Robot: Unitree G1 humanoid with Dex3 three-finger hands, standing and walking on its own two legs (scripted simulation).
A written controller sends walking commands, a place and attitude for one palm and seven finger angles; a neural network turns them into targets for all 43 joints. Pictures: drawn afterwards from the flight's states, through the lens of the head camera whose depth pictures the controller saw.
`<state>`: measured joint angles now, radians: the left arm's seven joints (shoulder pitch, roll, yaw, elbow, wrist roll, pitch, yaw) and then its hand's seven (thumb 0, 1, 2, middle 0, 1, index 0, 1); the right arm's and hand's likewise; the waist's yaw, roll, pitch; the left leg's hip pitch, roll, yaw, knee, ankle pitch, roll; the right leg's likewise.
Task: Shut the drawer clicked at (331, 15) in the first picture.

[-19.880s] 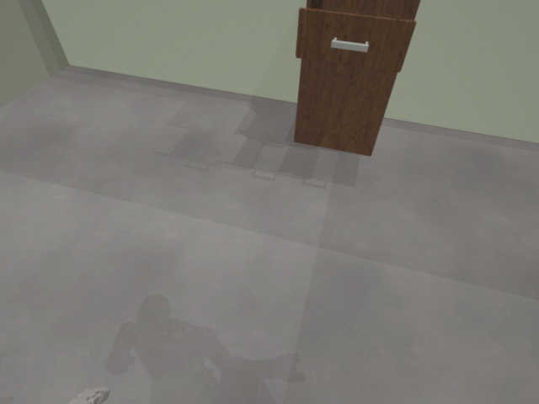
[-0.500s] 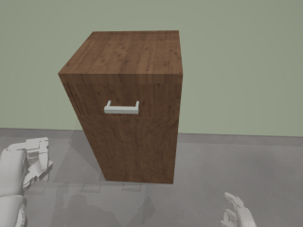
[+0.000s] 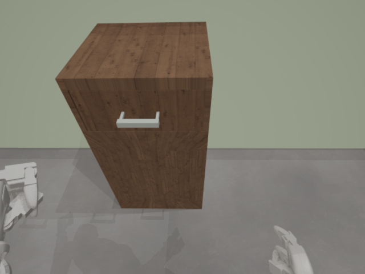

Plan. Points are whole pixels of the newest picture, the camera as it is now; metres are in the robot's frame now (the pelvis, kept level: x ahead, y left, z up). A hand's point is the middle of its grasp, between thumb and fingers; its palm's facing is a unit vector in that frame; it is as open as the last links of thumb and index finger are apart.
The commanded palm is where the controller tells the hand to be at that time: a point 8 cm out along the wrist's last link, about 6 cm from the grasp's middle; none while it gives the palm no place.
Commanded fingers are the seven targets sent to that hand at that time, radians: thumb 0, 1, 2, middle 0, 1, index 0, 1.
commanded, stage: step back with the hand held close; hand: left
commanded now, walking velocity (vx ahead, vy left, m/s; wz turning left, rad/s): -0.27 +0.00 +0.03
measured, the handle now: (139, 118) +0.58 +0.21 -0.02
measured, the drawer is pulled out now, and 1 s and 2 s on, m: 0.00 0.00 0.00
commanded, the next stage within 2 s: stop stepping back and stand still in 1.34 s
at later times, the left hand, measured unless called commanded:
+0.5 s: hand (12, 237) +0.13 +0.26 +0.15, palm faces +0.35 -0.80 -0.49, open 3.2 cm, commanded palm +0.07 +0.30 +0.17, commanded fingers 0.00 0.90 0.90 -1.40 -1.60 -1.40 -1.60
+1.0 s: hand out of the picture +0.07 +0.25 +0.16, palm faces +0.34 -0.81 -0.48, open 3.2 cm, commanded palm +0.00 +0.30 +0.17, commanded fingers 0.00 0.90 0.90 -1.40 -1.60 -1.40 -1.60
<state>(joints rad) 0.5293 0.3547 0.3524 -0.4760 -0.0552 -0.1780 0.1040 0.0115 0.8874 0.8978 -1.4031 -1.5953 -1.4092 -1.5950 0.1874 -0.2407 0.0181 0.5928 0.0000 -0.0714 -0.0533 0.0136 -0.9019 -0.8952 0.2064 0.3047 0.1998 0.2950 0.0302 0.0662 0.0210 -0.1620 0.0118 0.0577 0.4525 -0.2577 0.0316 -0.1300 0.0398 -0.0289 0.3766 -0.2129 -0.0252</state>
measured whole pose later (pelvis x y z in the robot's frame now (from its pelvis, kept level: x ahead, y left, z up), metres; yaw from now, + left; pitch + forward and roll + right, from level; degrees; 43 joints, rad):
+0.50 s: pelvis -0.06 +0.02 -0.01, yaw +0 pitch +0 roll -1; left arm 0.61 0.38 0.37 -0.57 -0.03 -0.21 0.12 0.01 0.89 0.90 -1.40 -1.60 -1.41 -1.59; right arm 0.17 -0.22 0.00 0.52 0.01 -0.04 -0.06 0.01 -0.90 -0.90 0.21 0.30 0.20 0.29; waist 0.02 0.02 0.04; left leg -0.33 -0.02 0.08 0.55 -0.22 0.07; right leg -0.32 0.00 -0.02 0.52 -0.20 0.01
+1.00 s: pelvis -0.11 +0.01 -0.02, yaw +3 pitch +1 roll -2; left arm 0.61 0.41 0.38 -0.63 -0.02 -0.29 0.12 0.01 0.88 0.90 -1.40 -1.59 -1.41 -1.59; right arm 0.18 -0.22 -0.03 0.58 0.00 -0.06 -0.05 0.01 -0.90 -0.89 0.21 0.30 0.20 0.30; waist -0.02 -0.01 0.06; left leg -0.49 -0.03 0.01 0.66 -0.32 0.03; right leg -0.38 0.06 0.05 0.55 -0.17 0.00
